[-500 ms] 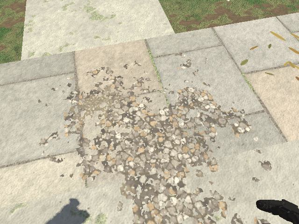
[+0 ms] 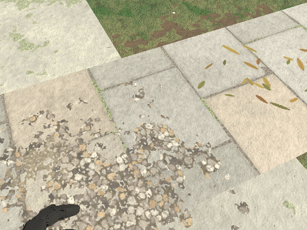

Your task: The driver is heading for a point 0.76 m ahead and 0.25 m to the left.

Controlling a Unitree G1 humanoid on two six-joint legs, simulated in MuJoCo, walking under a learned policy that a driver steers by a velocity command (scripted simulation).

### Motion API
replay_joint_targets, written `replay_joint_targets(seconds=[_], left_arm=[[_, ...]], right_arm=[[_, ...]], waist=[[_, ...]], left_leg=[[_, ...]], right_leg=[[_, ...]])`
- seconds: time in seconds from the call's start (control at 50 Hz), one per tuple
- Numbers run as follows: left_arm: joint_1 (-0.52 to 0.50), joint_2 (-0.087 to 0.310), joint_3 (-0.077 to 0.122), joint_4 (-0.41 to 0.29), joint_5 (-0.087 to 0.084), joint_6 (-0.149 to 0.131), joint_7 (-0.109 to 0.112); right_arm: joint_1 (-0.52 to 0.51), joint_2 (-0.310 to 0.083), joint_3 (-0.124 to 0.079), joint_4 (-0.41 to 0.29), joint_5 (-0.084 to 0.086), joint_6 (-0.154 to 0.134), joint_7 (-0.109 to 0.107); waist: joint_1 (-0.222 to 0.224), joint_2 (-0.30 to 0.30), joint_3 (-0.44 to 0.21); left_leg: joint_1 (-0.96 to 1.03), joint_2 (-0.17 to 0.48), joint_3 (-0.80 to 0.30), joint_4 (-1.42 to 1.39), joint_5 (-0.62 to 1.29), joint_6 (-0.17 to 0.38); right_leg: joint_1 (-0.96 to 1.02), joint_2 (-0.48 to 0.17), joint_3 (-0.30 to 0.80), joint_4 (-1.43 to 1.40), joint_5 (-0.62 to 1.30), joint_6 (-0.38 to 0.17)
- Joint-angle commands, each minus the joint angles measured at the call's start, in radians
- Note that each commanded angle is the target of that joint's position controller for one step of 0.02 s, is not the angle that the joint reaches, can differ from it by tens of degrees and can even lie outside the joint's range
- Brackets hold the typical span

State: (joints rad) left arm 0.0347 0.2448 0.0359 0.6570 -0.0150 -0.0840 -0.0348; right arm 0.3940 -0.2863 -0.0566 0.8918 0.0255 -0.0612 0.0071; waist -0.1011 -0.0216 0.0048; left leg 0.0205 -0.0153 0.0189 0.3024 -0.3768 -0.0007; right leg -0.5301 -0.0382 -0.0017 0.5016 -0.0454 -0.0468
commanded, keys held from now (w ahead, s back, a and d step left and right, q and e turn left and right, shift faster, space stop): w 0.14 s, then w+q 0.86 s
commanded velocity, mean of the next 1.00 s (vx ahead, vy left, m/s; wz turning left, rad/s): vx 0.50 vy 0.00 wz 0.37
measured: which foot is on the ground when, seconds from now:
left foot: down 0.00-0.04, up 0.06-0.54, down 0.56-1.00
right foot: up 0.00-0.00, down 0.02-0.58, up 0.60-1.00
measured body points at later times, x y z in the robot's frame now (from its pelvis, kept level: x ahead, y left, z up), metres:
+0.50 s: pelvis +0.27 +0.00 +0.00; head +0.30 +0.01 +0.45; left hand +0.26 +0.29 -0.13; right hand +0.50 -0.20 -0.10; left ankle +0.42 +0.15 -0.71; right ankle +0.14 -0.12 -0.73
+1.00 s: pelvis +0.55 +0.07 +0.00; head +0.58 +0.09 +0.45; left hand +0.67 +0.39 -0.07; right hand +0.72 -0.18 -0.10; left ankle +0.42 +0.14 -0.73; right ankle +0.75 +0.01 -0.72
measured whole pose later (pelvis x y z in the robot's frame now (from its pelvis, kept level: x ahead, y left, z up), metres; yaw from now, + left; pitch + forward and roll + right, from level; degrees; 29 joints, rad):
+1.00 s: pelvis +0.55 +0.07 +0.00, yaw +26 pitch +3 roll +0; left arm 0.04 0.28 0.04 0.68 0.00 -0.11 -0.02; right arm 0.36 -0.29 -0.08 0.72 0.02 -0.03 -0.01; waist -0.08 -0.03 0.00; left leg -0.11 -0.10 -0.20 0.46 -0.38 0.05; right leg -0.53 -0.01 0.08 0.49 -0.02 0.04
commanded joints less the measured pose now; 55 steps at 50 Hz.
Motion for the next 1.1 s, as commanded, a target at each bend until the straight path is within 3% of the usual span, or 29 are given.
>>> replay_joint_targets(seconds=[0.02,0.04,0.06,0.08,0.1,0.12,0.14,0.18,0.22,0.36,0.46,0.52,0.54,0.56,0.58,0.6,0.62,0.64,0.66,0.7,0.76,0.86,0.94,1.0,1.02,1.04,1.06,1.08,1.1], left_arm=[[0.262,0.194,0.077,0.004,0.012,-0.016,0.01],[0.402,0.3,0.1,0.019,0.034,-0.01,0.02],[0.437,0.27,0.093,0.037,0.012,-0.003,0.017],[0.387,0.208,0.071,0.032,0.006,0.001,0.017],[0.323,0.177,0.059,0.024,0.006,0.003,0.019],[0.261,0.152,0.05,0.021,0.012,0.003,0.016],[0.217,0.127,0.042,0.016,0.019,-0.002,0.012],[0.183,0.121,0.043,0.024,0.021,-0.016,0.009],[0.19,0.139,0.051,0.046,0.025,-0.03,0.013],[0.247,0.175,0.06,0.104,0.023,-0.029,0.037],[0.308,0.198,0.071,0.151,0.006,0.002,0.044],[0.277,0.237,0.083,0.144,-0.001,0.027,0.059],[0.262,0.243,0.083,0.139,-0.001,0.037,0.066],[0.268,0.226,0.074,0.13,0.004,0.038,0.073],[0.346,0.124,0.039,0.084,0.036,0.016,0.064],[0.333,0.099,0.019,0.065,0.031,-0.026,0.046],[0.224,0.175,0.04,0.045,-0.012,-0.053,0.029],[0.168,0.17,0.035,0.025,-0.022,-0.066,0.026],[0.156,0.163,0.035,0.028,-0.001,-0.067,0.033],[0.179,0.173,0.049,0.029,0.024,-0.043,0.039],[0.179,0.136,0.042,0.019,0.033,-0.017,0.044],[-0.011,0.092,0.02,-0.026,0.024,-0.024,0.034],[-0.067,0.136,0.035,-0.05,0.007,-0.038,0.016],[0.025,0.167,0.056,-0.032,0.005,-0.052,0.013],[0.117,0.193,0.07,-0.014,0.015,-0.056,0.02],[0.263,0.248,0.085,-0.003,0.032,-0.059,0.028],[0.333,0.332,0.105,0.032,0.049,-0.044,0.025],[0.315,0.239,0.086,0.018,0.025,-0.041,0.02],[0.267,0.176,0.067,0.004,0.025,-0.035,0.024]], right_arm=[[-0.04,-0.144,-0.024,-0.059,-0.007,0.0,-0.012],[0.028,-0.053,0.007,-0.096,-0.027,-0.017,-0.009],[0.053,-0.044,0.016,-0.087,-0.017,-0.039,-0.002],[-0.022,-0.135,-0.009,-0.101,0.007,-0.051,0.004],[-0.102,-0.139,-0.009,-0.123,0.014,-0.055,0.007],[-0.136,-0.126,-0.009,-0.128,0.0,-0.051,0.005],[-0.134,-0.123,-0.015,-0.126,-0.013,-0.041,0.002],[-0.084,-0.08,-0.009,-0.107,-0.007,-0.012,0.002],[-0.106,-0.067,-0.008,-0.114,-0.007,0.004,-0.003],[-0.301,-0.035,0.001,-0.176,-0.009,-0.003,0.02],[-0.407,-0.035,0.004,-0.25,-0.008,-0.002,0.048],[-0.335,-0.077,-0.018,-0.267,-0.01,0.003,0.059],[-0.213,-0.112,-0.041,-0.242,-0.009,0.005,0.057],[-0.049,-0.178,-0.075,-0.203,-0.006,0.008,0.043],[0.044,-0.301,-0.106,-0.192,-0.007,0.013,0.022],[0.043,-0.288,-0.092,-0.215,0.0,0.006,0.026],[0.037,-0.217,-0.072,-0.213,-0.01,0.003,0.026],[-0.011,-0.178,-0.062,-0.215,-0.009,-0.001,0.022],[-0.081,-0.151,-0.053,-0.229,-0.009,0.0,0.02],[-0.162,-0.113,-0.039,-0.263,-0.025,0.002,0.015],[-0.16,-0.142,-0.048,-0.264,-0.019,-0.004,0.001],[-0.091,-0.164,-0.058,-0.24,-0.004,0.007,-0.02],[-0.034,-0.159,-0.058,-0.219,0.003,0.019,-0.024],[-0.061,-0.147,-0.057,-0.229,-0.002,0.026,-0.026],[-0.066,-0.113,-0.046,-0.238,-0.006,0.025,-0.024],[-0.063,-0.053,-0.023,-0.258,-0.02,0.02,-0.02],[0.081,-0.002,-0.007,-0.287,0.005,0.011,-0.023],[0.083,-0.105,-0.023,-0.258,0.008,0.009,-0.028],[-0.018,-0.155,-0.038,-0.263,-0.001,0.016,-0.029]], waist=[[0.201,0.083,-0.178],[0.21,-0.116,-0.345],[0.208,-0.264,-0.438],[0.216,-0.167,-0.295],[0.198,-0.11,-0.182],[0.164,-0.047,-0.102],[0.129,-0.052,-0.063],[0.084,-0.074,-0.046],[0.078,-0.056,-0.02],[0.147,-0.022,0.039],[0.182,-0.021,0.073],[0.12,-0.073,-0.002],[0.049,-0.07,-0.07],[-0.028,-0.033,-0.159],[0.001,0.195,-0.279],[0.015,0.243,-0.424],[-0.03,0.153,-0.341],[-0.009,0.105,-0.217],[0.039,0.031,-0.13],[0.106,0.062,-0.07],[0.126,0.067,-0.049],[0.051,0.1,-0.021],[0.035,0.119,-0.02],[0.098,0.155,-0.035],[0.144,0.144,-0.093],[0.202,0.035,-0.225],[0.132,-0.314,-0.326],[0.15,-0.232,-0.277],[0.173,-0.128,-0.169]], left_leg=[[-0.139,0.176,-0.052,0.34,0.718,0.102],[-0.503,0.054,0.013,0.731,0.35,0.034],[-0.714,-0.026,-0.084,0.936,-0.196,0.017],[-0.823,0.038,-0.124,1.017,-0.168,0.026],[-0.836,0.085,-0.094,0.996,-0.08,0.034],[-0.8,0.118,-0.077,0.931,-0.009,0.03],[-0.742,0.146,-0.084,0.872,0.039,0.023],[-0.663,0.159,-0.085,0.834,0.091,0.009],[-0.686,0.16,-0.098,0.786,0.163,-0.007],[-0.694,0.117,-0.067,0.43,0.496,0.002],[-0.757,0.095,-0.02,0.319,0.372,0.046],[-0.6,0.014,0.07,0.311,0.211,0.098],[-0.436,-0.032,0.095,0.275,0.22,0.126],[-0.158,-0.032,0.037,0.241,0.279,0.169],[0.241,0.226,-0.402,0.241,0.292,0.318],[0.41,0.367,-0.863,0.053,0.163,0.45],[0.369,0.334,-0.742,0.019,0.125,0.386],[0.228,0.293,-0.599,0.017,0.162,0.344],[0.061,0.252,-0.495,0.005,0.248,0.313],[-0.151,0.199,-0.398,-0.044,0.386,0.299],[-0.267,0.165,-0.316,-0.075,0.493,0.306],[-0.313,0.095,-0.252,-0.049,0.372,0.233],[-0.221,0.139,-0.365,0.029,0.272,0.211],[-0.187,0.141,-0.431,0.134,0.281,0.176],[-0.22,0.093,-0.402,0.24,0.313,0.144],[-0.336,0.028,-0.314,0.513,0.19,0.104],[-0.676,-0.108,-0.183,0.842,-0.214,0.032],[-0.786,-0.041,-0.218,0.98,-0.225,0.008],[-0.793,-0.019,-0.214,1.025,-0.149,-0.008]], right_leg=[[0.458,-0.018,0.018,-0.007,0.016,-0.085],[0.859,-0.281,0.392,0.009,0.008,-0.218],[0.959,-0.379,0.724,-0.138,-0.126,-0.312],[0.863,-0.34,0.63,-0.166,-0.215,-0.267],[0.722,-0.296,0.49,-0.184,-0.192,-0.231],[0.576,-0.252,0.398,-0.221,-0.125,-0.213],[0.471,-0.22,0.337,-0.257,-0.065,-0.2],[0.367,-0.203,0.252,-0.321,-0.021,-0.199],[0.336,-0.203,0.171,-0.36,0.038,-0.203],[0.404,-0.178,-0.049,-0.389,0.095,-0.133],[0.603,-0.239,-0.094,-0.308,0.199,-0.106],[0.65,-0.24,-0.144,-0.115,0.652,-0.066],[0.621,-0.214,-0.174,0.052,0.763,-0.042],[0.47,-0.173,-0.192,0.286,0.661,-0.004],[0.056,-0.052,-0.188,0.672,0.044,0.058],[-0.188,0.102,0.025,0.886,-0.544,0.079],[-0.297,0.033,0.115,0.919,-0.484,0.055],[-0.315,-0.009,0.094,0.856,-0.4,0.037],[-0.264,-0.048,0.085,0.76,-0.34,0.038],[-0.128,-0.082,0.083,0.656,-0.283,0.056],[-0.09,-0.07,0.055,0.527,-0.212,0.1],[-0.004,0.004,0.04,0.145,0.102,0.12],[0.04,0.032,0.077,0.017,0.085,0.099],[0.168,0.038,0.067,-0.044,-0.012,0.049],[0.322,0.01,0.076,-0.058,-0.016,0.017],[0.57,-0.159,0.234,-0.045,-0.066,-0.046],[0.849,-0.378,0.698,-0.13,-0.157,-0.223],[0.823,-0.391,0.784,-0.163,-0.215,-0.23],[0.713,-0.347,0.606,-0.149,-0.048,-0.196]])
